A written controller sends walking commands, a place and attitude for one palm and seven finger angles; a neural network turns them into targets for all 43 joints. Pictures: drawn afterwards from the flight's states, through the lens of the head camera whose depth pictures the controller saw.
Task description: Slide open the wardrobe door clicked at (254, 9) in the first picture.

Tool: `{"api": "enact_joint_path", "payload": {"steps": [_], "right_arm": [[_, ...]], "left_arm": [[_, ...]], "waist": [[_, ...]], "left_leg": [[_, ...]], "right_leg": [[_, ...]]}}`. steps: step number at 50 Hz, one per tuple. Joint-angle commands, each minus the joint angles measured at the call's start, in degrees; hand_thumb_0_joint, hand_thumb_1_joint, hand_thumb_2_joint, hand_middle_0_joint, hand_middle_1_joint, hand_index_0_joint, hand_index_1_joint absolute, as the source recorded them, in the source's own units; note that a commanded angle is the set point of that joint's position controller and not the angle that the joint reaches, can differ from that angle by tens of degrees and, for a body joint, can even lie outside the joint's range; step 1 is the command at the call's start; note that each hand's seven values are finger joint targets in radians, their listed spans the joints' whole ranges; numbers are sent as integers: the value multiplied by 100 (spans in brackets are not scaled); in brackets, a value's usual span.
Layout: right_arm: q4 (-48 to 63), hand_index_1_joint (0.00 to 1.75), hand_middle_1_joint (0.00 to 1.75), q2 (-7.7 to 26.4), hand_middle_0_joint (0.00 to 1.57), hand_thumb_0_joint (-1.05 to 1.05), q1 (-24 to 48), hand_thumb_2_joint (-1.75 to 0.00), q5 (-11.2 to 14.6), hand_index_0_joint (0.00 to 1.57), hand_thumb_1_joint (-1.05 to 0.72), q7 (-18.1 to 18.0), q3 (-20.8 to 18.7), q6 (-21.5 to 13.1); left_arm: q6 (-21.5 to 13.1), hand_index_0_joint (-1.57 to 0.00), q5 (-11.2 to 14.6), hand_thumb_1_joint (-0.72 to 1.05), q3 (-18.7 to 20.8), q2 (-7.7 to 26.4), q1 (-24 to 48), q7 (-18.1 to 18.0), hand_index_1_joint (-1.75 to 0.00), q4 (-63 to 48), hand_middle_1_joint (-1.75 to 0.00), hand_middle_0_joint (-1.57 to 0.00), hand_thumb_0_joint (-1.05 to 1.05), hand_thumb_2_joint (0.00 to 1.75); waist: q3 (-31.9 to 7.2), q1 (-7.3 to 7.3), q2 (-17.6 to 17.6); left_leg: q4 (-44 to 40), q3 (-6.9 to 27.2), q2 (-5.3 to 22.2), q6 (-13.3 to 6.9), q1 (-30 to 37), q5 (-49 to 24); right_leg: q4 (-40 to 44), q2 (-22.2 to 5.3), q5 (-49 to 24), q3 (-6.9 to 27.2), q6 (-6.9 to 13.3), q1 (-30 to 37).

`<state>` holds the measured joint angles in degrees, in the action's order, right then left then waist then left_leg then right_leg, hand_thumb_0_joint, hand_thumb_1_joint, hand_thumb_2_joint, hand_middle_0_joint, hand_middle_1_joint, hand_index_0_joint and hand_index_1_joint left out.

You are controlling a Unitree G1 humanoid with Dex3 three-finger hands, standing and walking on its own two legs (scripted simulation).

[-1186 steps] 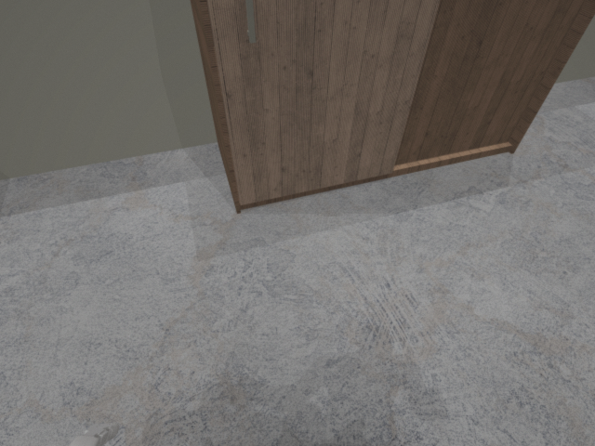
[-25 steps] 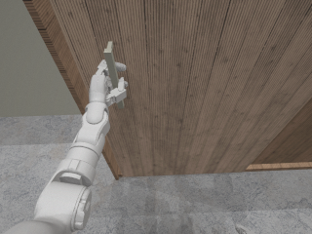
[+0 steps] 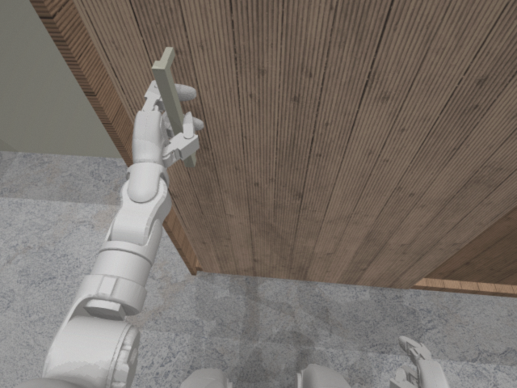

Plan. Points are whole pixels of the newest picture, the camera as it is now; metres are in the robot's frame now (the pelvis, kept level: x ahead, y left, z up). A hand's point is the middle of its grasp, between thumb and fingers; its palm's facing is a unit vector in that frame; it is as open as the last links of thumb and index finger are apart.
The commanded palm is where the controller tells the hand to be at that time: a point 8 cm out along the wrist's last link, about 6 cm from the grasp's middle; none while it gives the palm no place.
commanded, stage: step sideways, sliding the door along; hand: left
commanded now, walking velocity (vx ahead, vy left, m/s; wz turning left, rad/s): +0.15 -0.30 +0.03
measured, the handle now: (180, 114) +0.47 +0.19 +0.12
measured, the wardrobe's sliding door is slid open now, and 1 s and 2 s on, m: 0.04 0.27 0.42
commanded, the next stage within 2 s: stop walking and hold the door there in 1.60 s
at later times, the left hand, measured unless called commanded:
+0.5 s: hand (243, 137) +0.43 +0.08 +0.13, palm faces +0.40 -0.91 -0.09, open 6.1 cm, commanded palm +0.40 +0.05 +0.13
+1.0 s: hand (359, 144) +0.43 -0.09 +0.13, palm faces +0.35 -0.94 -0.04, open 6.1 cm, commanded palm +0.40 -0.11 +0.13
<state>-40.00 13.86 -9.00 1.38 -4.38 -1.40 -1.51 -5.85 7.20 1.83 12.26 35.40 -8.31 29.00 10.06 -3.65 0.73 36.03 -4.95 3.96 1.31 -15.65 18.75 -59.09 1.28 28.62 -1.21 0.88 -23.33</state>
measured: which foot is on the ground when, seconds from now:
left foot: down 0.00-0.24, up 0.26-0.36, down 0.38-0.66, up 0.68-0.88, down 0.90-1.00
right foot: up 0.00-0.22, down 0.24-0.40, up 0.42-0.64, down 0.66-0.90, up 0.92-1.00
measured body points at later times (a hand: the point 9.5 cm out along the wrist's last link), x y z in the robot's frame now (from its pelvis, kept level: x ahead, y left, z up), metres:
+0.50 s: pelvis +0.06 -0.16 +0.01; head +0.17 -0.14 +0.44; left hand +0.41 +0.13 +0.13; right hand +0.28 -0.36 -0.11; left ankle +0.02 +0.02 -0.72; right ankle +0.11 -0.28 -0.68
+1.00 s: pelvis +0.11 -0.29 +0.01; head +0.21 -0.26 +0.44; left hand +0.41 -0.04 +0.13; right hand +0.35 -0.47 -0.09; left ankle +0.07 -0.14 -0.72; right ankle +0.14 -0.39 -0.67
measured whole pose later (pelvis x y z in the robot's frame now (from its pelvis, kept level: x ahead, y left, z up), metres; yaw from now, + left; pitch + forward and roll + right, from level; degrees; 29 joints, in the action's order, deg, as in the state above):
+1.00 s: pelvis +0.11 -0.29 +0.01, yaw +7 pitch -1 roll +0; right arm -32.2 12.3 -5.0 0.7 0.1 -2.0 -6.5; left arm -7.8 2.2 1.5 6.1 12.1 -10.0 -4.9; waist 15.4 -6.4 0.7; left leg 31.6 -7.3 7.0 2.5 -12.0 18.2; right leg -57.4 1.3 28.0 -1.1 -0.6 -27.5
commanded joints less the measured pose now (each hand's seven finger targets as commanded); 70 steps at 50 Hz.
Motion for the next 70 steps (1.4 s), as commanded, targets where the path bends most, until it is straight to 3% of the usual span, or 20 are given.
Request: {"api": "enact_joint_path", "payload": {"steps": [1,9,14,16,18,20,22,30,32,34,35,38,42,45,46,59,61,63,65,70], "right_arm": [[718,30,30,637,20,0,137,-90,47,20,-90,85,-229,-259],[1058,30,30,591,20,0,383,-90,166,20,-90,54,-173,-516],[925,30,30,306,20,0,446,-90,209,20,-90,-87,-132,-554],[919,30,30,190,20,0,453,-90,143,20,-90,-146,-46,-676],[906,30,30,343,20,0,315,-90,125,20,-90,-183,-120,-671],[1172,30,30,689,20,0,350,-90,35,20,-90,180,-358,-614],[1173,30,30,553,20,0,356,-90,41,20,-90,362,-347,-675],[1481,30,30,415,20,0,529,-90,72,20,-90,338,-202,-933],[1490,30,30,304,20,0,607,-90,175,20,-90,345,-117,-943],[1427,30,30,152,20,0,644,-90,178,20,-90,235,-58,-907],[1482,30,30,204,20,0,607,-90,107,20,-90,185,-185,-926],[1191,30,30,-68,20,0,703,-90,67,20,-90,171,110,-961],[1293,30,30,121,20,0,576,-90,5,20,-90,183,-81,-669],[1630,30,30,524,20,0,626,-90,-28,20,-90,381,-268,-661],[1703,30,30,603,20,0,646,-90,-38,20,-90,488,-300,-723],[1682,30,30,343,20,0,566,-90,12,20,-90,434,-82,-1001],[1686,30,30,94,20,0,686,-90,62,20,-90,408,17,-969],[1668,30,30,25,20,0,735,-90,-12,20,-90,267,-39,-907],[1458,30,30,-194,20,0,780,-90,-50,20,-90,211,137,-951],[1396,30,30,-58,20,0,722,-90,-8,20,-90,249,18,-635]], "left_arm": [[-483,-45,-246,90,-1283,-801,2987,563,-140,-2414,-140,-45,0,90],[-438,-45,-265,90,-1179,-618,2517,566,-140,-2547,-140,-45,0,90],[-392,-45,-442,90,-694,108,1329,389,-140,-2699,-140,-45,0,90],[-506,-45,-447,90,-836,-163,1676,390,-140,-3572,-140,-45,0,90],[-638,-45,-342,90,-988,-358,1592,375,-140,-3981,-140,-45,0,90],[-741,-45,-357,90,-1030,-639,1592,525,-140,-4200,-140,-45,0,90],[-826,-45,-523,90,-1016,-657,1788,490,-140,-4242,-140,-45,0,90],[-711,-45,-454,90,-920,-372,751,444,-140,-4337,-140,-45,0,90],[-799,-45,-509,90,-766,-106,518,437,-140,-4558,-140,-45,0,90],[-757,-45,-584,90,-494,333,-203,363,-140,-4338,-140,-45,0,90],[-758,-45,-533,90,-330,411,-651,362,-140,-4561,-140,-45,0,90],[-1024,-45,-561,90,-451,27,-507,248,-140,-5414,-140,-45,0,90],[-1296,-45,-606,90,-828,-131,-307,260,-140,-5812,-140,-45,0,90],[-1248,-45,-585,90,-1394,-701,-470,458,-140,-5846,-140,-45,0,90],[-1168,-45,-732,90,-1370,-720,-326,407,-140,-5732,-140,-45,0,90],[-860,-45,-735,90,-1517,-753,-722,416,-140,-5563,-140,-45,0,90],[-951,-45,-763,90,-1403,-465,-738,421,-140,-5787,-140,-45,0,90],[-909,-45,-725,90,-932,-1,-1601,370,-140,-5566,-140,-45,0,90],[-1011,-45,-718,90,-1233,-427,-1535,304,-140,-6162,-140,-45,0,90],[-1271,-45,-716,90,-1696,-815,-1023,369,-140,-6029,-140,-45,0,90]], "waist": [[-2641,671,530],[-2468,586,1566],[-2864,429,-1815],[-2815,541,-1573],[-3115,730,-1026],[-3586,451,716],[-3000,594,1664],[-2463,496,1780],[-2531,377,1001],[-2643,332,-1044],[-2908,118,-2065],[-3018,313,-1259],[-3431,491,-1273],[-3350,296,1158],[-2981,338,1016],[-2344,505,1586],[-2391,400,371],[-2959,40,-2397],[-3207,199,-1825],[-3283,508,-1515]], "left_leg": [[-600,1784,2290,-1296,2994,-4827],[-268,233,1428,-501,1336,-3288],[2399,318,-169,139,-770,1654],[1204,291,-28,59,-699,1338],[-784,434,841,-143,1364,-2660],[-659,1794,2681,-1146,3757,-8243],[-403,1286,2405,-1162,3670,-7448],[-336,36,1860,-418,2542,-5573],[612,-202,1308,-517,1950,-4268],[2110,-235,44,219,-325,1312],[2880,238,-267,204,-563,2454],[2129,580,-132,200,-1239,2135],[-426,163,220,161,885,-652],[-1026,1738,2947,-1206,3531,-7530],[-901,1251,2815,-1185,3371,-7413],[-329,-444,1574,-469,2501,-4880],[600,-539,952,-508,1575,-2677],[2488,-39,-299,136,-305,2166],[2706,762,-185,69,-1190,2354],[90,166,-110,145,135,405]], "right_leg": [[111,-551,-260,501,-95,-1353],[2010,-134,-1579,-651,-279,955],[2748,-1901,-7644,1004,684,2515],[2306,-1742,-8213,623,663,2741],[1320,-1229,-6694,-73,103,1574],[-1,-324,378,171,-211,-804],[84,-420,212,287,-145,-1291],[2217,-149,-1462,-326,-236,568],[3295,-222,-3365,-383,-232,1483],[3022,-1708,-8870,1211,496,2668],[2852,-1905,-9492,1627,581,2709],[2610,-1901,-9321,1528,973,3670],[2264,-1411,-7650,923,651,2511],[197,-316,462,512,-202,-809],[-423,-146,593,602,-164,-1105],[3013,18,-2168,-583,-375,663],[3752,-422,-5039,-309,-327,1561],[3317,-1741,-8671,1545,440,2320],[2870,-2117,-8989,1628,921,3356],[2615,-1546,-8076,886,778,2799]]}}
